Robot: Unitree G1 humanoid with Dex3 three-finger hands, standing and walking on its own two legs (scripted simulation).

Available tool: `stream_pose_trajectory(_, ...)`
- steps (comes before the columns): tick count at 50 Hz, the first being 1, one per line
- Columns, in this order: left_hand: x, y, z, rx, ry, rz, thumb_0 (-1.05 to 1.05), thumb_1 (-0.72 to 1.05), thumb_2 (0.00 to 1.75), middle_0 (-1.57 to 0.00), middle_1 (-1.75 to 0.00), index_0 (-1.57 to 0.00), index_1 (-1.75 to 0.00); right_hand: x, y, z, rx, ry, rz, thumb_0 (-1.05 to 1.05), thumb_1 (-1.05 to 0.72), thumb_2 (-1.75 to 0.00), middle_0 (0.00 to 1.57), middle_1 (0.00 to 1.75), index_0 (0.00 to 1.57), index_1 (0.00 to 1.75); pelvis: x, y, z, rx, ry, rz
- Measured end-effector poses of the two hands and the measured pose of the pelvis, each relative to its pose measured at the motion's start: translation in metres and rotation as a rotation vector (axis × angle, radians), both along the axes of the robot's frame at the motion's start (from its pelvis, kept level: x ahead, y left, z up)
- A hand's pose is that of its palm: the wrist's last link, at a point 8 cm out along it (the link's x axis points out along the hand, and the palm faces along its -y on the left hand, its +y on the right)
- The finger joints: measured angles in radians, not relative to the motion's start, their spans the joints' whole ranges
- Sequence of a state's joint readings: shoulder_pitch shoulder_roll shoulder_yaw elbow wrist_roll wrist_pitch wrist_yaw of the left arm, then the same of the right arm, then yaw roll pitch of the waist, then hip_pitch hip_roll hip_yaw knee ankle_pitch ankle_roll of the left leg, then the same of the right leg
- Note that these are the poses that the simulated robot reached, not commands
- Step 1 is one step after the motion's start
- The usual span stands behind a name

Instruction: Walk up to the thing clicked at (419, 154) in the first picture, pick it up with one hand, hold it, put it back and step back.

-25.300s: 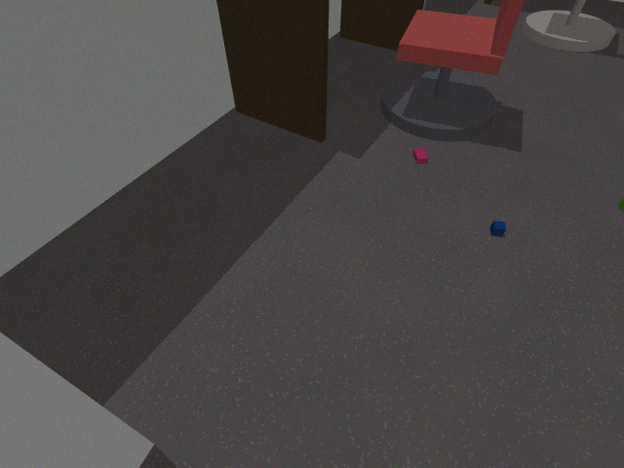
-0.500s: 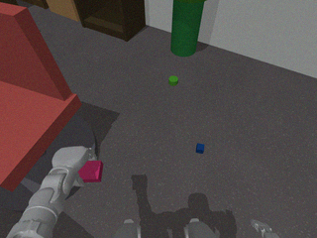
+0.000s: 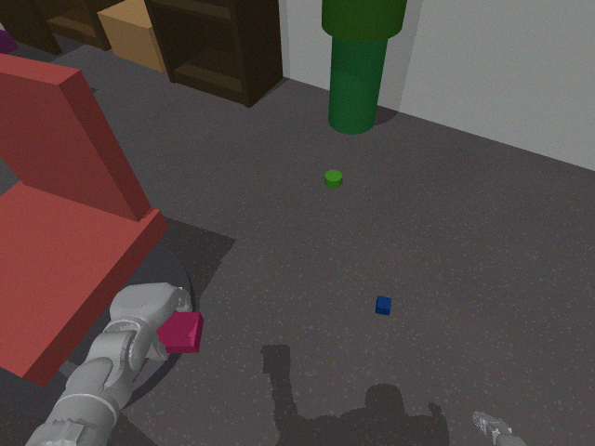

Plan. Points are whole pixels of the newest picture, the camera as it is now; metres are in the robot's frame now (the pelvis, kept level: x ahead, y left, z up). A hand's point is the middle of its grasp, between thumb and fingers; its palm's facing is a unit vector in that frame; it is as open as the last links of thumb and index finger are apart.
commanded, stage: hold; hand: left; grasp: from above
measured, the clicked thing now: (173, 332) +0.32 +0.22 -0.09
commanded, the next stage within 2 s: crouch in 1.70 s
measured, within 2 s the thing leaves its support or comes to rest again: neither
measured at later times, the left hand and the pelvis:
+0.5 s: hand (156, 328) +0.30 +0.22 -0.03, palm faces -0.44 -0.03 -0.90, open 8.3 cm; pelvis +0.01 -0.01 +0.01, yaw +0 degrees
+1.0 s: hand (156, 331) +0.29 +0.21 -0.01, palm faces -0.44 -0.03 -0.90, open 8.3 cm; pelvis +0.00 -0.01 +0.02, yaw +0 degrees
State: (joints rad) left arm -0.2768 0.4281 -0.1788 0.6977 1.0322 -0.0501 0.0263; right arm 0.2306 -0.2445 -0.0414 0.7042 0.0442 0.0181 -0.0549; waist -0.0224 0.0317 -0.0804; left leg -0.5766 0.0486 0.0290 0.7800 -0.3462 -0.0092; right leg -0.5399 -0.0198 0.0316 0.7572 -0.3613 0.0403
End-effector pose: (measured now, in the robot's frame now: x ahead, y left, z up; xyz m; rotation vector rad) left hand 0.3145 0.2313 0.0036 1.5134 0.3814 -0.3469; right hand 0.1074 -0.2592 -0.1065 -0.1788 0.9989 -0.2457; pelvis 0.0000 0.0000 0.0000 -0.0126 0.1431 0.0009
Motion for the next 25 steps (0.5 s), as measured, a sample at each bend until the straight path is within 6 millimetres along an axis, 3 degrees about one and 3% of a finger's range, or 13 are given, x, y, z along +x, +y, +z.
stream_pose_trajectory(11,0.000,-0.005,0.014,-0.008,0.018,-0.016,-0.01,0.29,0.21,-0.82,-0.31,-0.87,-0.28,0.019,0.000,0.010,0.013,-0.036,0.007,0.01,-0.90,-0.89,0.20,0.30,0.20,0.30,0.007,-0.002,0.008,0.006,-0.027,-0.004)
stream_pose_trajectory(25,-0.005,-0.011,0.028,-0.004,-0.011,-0.018,-0.01,0.28,0.21,-0.83,-0.31,-0.88,-0.28,0.028,-0.002,0.014,0.024,-0.049,0.017,0.01,-0.90,-0.89,0.20,0.30,0.20,0.30,0.006,-0.006,0.012,0.013,-0.052,-0.003)
